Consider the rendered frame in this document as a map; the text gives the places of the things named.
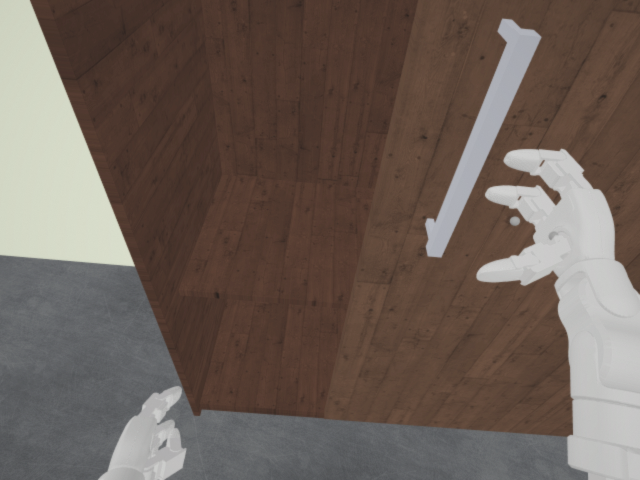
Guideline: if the robot right forearm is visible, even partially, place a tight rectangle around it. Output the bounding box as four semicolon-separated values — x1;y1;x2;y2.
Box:
554;258;640;480

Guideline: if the robot right hand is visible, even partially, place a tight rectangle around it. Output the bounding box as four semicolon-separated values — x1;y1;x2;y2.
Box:
476;149;615;286

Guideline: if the wardrobe door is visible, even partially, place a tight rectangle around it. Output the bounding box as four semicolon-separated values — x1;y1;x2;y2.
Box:
324;0;640;437

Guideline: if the handle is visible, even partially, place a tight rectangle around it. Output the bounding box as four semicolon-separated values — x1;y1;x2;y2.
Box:
425;19;541;257

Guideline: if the robot left hand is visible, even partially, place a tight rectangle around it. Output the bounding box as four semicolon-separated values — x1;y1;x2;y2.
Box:
108;386;186;480

